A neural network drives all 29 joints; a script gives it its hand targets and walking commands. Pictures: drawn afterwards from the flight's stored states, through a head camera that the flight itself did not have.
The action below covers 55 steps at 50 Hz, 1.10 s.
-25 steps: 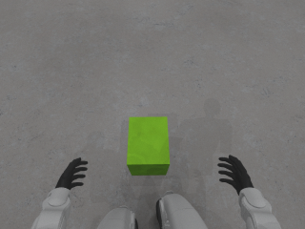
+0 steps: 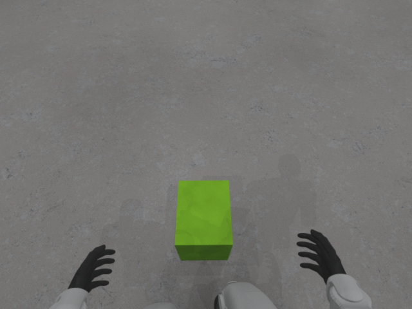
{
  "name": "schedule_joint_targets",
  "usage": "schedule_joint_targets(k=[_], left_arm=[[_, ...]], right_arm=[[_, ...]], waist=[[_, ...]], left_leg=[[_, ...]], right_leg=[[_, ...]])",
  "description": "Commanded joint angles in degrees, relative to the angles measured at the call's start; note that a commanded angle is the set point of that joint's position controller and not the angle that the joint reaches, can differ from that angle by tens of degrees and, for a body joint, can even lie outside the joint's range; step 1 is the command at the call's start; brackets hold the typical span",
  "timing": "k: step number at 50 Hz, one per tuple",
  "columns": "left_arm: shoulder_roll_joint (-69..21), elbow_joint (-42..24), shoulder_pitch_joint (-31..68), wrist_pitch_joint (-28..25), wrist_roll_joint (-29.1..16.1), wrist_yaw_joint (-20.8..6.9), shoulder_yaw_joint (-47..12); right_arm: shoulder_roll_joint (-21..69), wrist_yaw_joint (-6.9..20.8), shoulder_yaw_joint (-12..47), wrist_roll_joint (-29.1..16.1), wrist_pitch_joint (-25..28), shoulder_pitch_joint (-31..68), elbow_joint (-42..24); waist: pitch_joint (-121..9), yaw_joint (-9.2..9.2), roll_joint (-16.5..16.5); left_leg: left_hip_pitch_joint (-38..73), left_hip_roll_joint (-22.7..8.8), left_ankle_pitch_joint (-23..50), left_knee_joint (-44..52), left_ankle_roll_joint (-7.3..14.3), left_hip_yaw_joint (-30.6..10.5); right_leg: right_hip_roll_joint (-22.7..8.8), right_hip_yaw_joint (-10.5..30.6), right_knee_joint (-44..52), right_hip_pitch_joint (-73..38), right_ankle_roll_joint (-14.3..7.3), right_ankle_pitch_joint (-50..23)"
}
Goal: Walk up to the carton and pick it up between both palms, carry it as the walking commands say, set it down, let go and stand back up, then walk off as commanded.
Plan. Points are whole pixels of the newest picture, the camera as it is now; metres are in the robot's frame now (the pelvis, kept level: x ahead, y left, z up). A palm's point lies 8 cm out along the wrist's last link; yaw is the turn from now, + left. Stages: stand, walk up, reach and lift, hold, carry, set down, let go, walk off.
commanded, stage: let go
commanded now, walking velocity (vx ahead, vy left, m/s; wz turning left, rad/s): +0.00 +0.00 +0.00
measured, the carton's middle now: (203, 221) +0.47 -0.01 -0.62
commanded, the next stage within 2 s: stand in 0.12 s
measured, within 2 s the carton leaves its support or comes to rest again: neither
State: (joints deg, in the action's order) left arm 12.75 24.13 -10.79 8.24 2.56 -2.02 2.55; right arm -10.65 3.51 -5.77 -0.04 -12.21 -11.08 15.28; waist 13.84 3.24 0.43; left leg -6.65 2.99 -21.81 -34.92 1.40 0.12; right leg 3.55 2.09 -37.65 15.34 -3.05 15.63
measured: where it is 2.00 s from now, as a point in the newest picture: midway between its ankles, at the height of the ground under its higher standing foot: outside the picture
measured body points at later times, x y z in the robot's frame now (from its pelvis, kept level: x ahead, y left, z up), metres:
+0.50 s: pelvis +0.03 +0.02 +0.00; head +0.02 +0.01 +0.45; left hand +0.20 +0.26 -0.08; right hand +0.16 -0.27 -0.08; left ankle -0.02 +0.11 -0.72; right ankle +0.05 -0.08 -0.72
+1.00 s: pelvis +0.03 +0.01 +0.00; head +0.00 +0.01 +0.45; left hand +0.18 +0.26 -0.09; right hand +0.15 -0.27 -0.08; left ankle -0.02 +0.11 -0.72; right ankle +0.05 -0.08 -0.72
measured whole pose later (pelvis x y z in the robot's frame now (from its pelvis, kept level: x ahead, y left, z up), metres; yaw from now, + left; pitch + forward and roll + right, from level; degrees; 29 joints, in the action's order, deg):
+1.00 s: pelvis +0.03 +0.01 +0.00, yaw +0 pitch -3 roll +0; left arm 12.7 38.1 -12.8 0.7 2.3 -1.6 2.6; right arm -16.2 -0.7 -5.6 1.5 0.7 -16.4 35.1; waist -1.2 2.1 -0.7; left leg -7.8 3.0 -24.2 -35.4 2.3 0.1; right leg 3.6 2.0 -37.6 16.2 -2.5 17.9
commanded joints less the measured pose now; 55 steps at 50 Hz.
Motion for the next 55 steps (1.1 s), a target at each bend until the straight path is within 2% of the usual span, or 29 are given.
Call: schedule_joint_targets(k=[1,7,8,9,10,11,12,13,14,16,18,20,23,26,30,55], left_arm=[[4.9,-7.8,-4.7,-4.4,-1.6,1.5,4.9],[6.2,-5.2,-5.5,-5.0,-1.6,1.3,6.0],[12.0,4.1,-4.9,-6.3,-0.1,1.1,3.8],[13.7,3.8,-4.1,-7.0,0.3,1.2,4.4],[15.2,3.5,-1.2,-7.5,1.0,1.3,4.3],[16.0,3.4,1.4,-7.7,1.3,1.4,4.4],[16.1,3.7,3.0,-8.0,1.3,1.5,4.3],[15.8,4.0,4.3,-8.1,1.1,1.6,4.2],[14.9,4.5,4.8,-8.2,0.8,1.5,4.2],[13.4,5.3,4.2,-8.5,0.3,1.4,4.0],[12.9,6.5,2.4,-8.9,0.0,1.2,4.0],[13.0,7.4,1.1,-9.4,-0.1,1.2,4.0],[13.0,8.1,0.7,-9.9,-0.5,1.4,3.8],[12.9,8.6,0.2,-9.6,-0.8,1.6,3.9],[12.6,9.0,-0.1,-9.4,-0.6,1.8,4.0],[13.8,11.9,2.7,-11.8,-0.7,2.0,3.8]], right_arm=[[-8.8,-2.0,5.0,1.6,-0.7,-2.3,-5.4],[-7.7,-2.7,5.5,2.6,-1.8,-2.6,-6.4],[-14.2,-4.0,-0.9,1.7,3.7,4.1,2.7],[-15.2,-3.9,-1.0,2.2,5.7,2.9,4.6],[-14.0,-3.5,-0.8,2.2,7.0,0.7,5.9],[-13.0,-3.1,-0.4,2.2,8.1,-2.0,7.0],[-12.5,-2.8,-0.3,2.3,9.1,-4.5,8.2],[-12.6,-2.7,-0.4,2.4,10.1,-6.3,9.8],[-13.2,-2.6,-0.5,2.6,10.9,-7.5,11.2],[-15.2,-2.8,-0.7,3.2,12.4,-5.8,12.2],[-15.9,-3.1,-0.4,3.2,13.6,-2.4,12.2],[-16.1,-3.4,-0.3,2.8,14.5,-1.8,12.9],[-16.3,-3.9,-0.6,2.1,15.0,-3.1,14.7],[-16.4,-4.4,-0.8,1.7,14.7,-4.3,16.2],[-16.3,-4.9,-1.1,1.8,14.4,-4.5,16.6],[-16.4,-4.9,-0.3,1.9,16.4,-3.6,19.4]], waist=[[-21.2,-9.48,-1.3],[-19.1,-9.96,0.2],[-29.3,-4.28,-2.2],[-28.2,-5.19,1.3],[-24.3,-3.83,5.1],[-20.8,-2.62,7.3],[-18.6,-1.66,8.0],[-18.0,-0.71,7.8],[-18.6,-0.09,6.0],[-18.4,-1.48,2.1],[-18.0,-3.50,0.0],[-19.3,-4.14,-0.4],[-23.8,-3.62,0.1],[-26.0,-3.16,-0.2],[-26.2,-3.09,-0.9],[-18.4,-2.85,1.5]], left_leg=[[-7.1,-3.7,17.7,10.5,0.3,-1.6],[-6.8,-4.6,12.7,9.4,0.3,-1.8],[-8.0,-4.6,3.1,3.5,-0.6,-3.4],[-8.9,-2.4,-4.3,-0.9,-0.9,-3.4],[-9.9,-0.9,-7.0,-4.8,-0.8,-2.8],[-10.3,-0.6,-8.2,-5.7,-0.9,-3.1],[-9.6,-0.8,-7.2,-5.1,-0.6,-3.3],[-7.7,-1.6,-5.8,-2.1,-0.2,-3.6],[-6.3,-2.9,-5.5,2.3,0.6,-4.6],[-9.9,-5.9,-8.1,8.3,1.8,-9.1],[-15.7,-7.7,-8.0,11.2,2.2,-11.4],[-15.6,-8.2,0.1,10.7,2.0,-11.3],[-9.4,-7.7,19.0,7.0,0.5,-9.2],[-5.5,-8.1,29.7,4.8,-0.5,-8.3],[-5.1,-8.1,30.4,4.3,-0.7,-8.3],[-8.9,-7.4,8.2,9.2,1.9,-10.3]], right_leg=[[-2.1,-0.1,7.0,-23.1,3.2,-15.9],[-2.3,-2.0,7.3,-19.9,2.8,-7.4],[-7.8,7.8,9.9,-10.5,1.1,-5.9],[-11.0,14.2,15.7,-6.0,-0.9,11.3],[-12.9,18.5,20.5,0.0,-2.1,23.3],[-13.7,20.2,23.0,4.7,-2.4,30.1],[-13.3,20.1,23.9,7.8,-1.7,31.6],[-11.9,18.0,23.1,9.5,-0.7,29.6],[-9.7,14.2,20.9,9.0,0.7,25.6],[-6.6,9.3,14.3,5.1,1.5,15.6],[-6.0,7.7,9.9,-1.2,1.0,7.1],[-6.6,7.4,8.3,-5.0,0.4,-1.1],[-8.1,7.7,6.5,-7.8,-1.0,-17.5],[-8.3,7.2,4.9,-8.1,-1.6,-25.3],[-8.3,7.5,4.8,-8.0,-1.8,-25.3],[-9.3,11.3,11.2,-2.9,-2.0,-8.0]])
